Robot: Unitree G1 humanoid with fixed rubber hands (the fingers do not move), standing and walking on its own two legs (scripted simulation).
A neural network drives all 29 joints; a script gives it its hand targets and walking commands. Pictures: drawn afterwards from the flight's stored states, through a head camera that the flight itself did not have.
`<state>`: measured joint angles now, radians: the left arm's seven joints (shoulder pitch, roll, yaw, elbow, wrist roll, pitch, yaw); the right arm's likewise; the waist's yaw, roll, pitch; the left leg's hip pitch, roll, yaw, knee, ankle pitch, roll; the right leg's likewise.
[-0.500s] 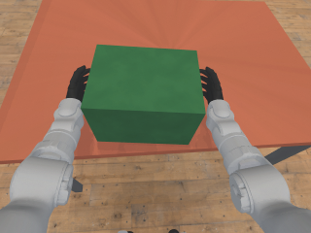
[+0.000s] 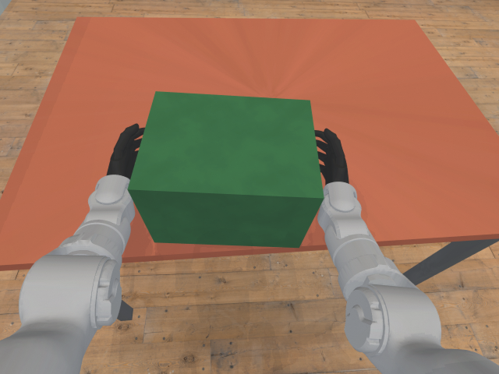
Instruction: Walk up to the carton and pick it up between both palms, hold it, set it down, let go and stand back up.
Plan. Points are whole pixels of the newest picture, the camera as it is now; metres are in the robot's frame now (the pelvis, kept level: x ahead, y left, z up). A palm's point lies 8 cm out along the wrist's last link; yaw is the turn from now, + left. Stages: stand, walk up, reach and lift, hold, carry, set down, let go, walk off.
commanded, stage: reach and lift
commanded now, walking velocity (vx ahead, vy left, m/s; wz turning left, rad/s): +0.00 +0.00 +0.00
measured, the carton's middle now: (230, 173) +0.45 +0.04 +0.03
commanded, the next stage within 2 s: none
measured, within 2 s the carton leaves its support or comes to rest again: leaves its support in 1.06 s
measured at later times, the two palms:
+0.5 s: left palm (123, 173) +0.43 +0.22 +0.05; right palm (335, 179) +0.42 -0.14 +0.05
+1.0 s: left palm (125, 171) +0.43 +0.21 +0.05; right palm (337, 181) +0.42 -0.14 +0.05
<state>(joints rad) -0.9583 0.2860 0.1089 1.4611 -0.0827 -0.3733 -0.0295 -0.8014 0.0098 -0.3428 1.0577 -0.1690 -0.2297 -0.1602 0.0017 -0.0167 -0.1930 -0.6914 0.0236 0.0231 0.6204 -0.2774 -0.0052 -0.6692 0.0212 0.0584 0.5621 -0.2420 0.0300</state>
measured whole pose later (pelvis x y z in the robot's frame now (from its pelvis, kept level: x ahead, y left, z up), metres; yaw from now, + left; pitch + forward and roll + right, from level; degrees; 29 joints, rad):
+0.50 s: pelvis +0.00 +0.00 +0.00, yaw +0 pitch +20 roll -1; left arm -0.96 0.28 0.11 1.47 -0.08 -0.37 -0.03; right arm -0.79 0.01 -0.34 1.06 -0.15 -0.23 -0.16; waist 0.00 -0.02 -0.19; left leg -0.68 0.02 0.02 0.61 -0.27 -0.01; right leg -0.66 0.02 0.06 0.56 -0.24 0.03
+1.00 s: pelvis +0.00 +0.00 +0.00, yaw +0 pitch +20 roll -1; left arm -0.96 0.28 0.04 1.47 -0.12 -0.41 -0.02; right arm -0.77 0.01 -0.34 1.06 -0.14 -0.29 -0.16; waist 0.00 -0.02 -0.19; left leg -0.68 0.02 0.02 0.61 -0.27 -0.01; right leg -0.66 0.02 0.06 0.56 -0.24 0.03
